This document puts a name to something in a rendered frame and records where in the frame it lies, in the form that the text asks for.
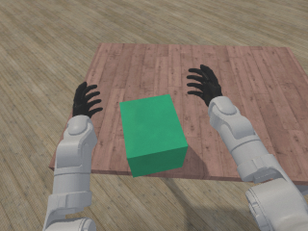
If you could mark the right robot forearm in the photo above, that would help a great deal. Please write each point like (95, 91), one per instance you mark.
(254, 163)

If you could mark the table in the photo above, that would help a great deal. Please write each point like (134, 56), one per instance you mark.
(266, 83)

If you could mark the robot left hand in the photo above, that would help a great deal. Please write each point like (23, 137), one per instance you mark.
(81, 107)

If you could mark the right robot upper arm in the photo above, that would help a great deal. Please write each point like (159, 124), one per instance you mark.
(275, 206)

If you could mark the carton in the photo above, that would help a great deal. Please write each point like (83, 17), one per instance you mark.
(153, 136)

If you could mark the left robot forearm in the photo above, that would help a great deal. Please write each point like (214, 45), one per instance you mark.
(71, 185)

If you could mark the left robot upper arm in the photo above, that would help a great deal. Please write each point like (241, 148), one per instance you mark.
(72, 224)

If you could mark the robot right hand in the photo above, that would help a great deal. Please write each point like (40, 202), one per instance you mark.
(209, 84)

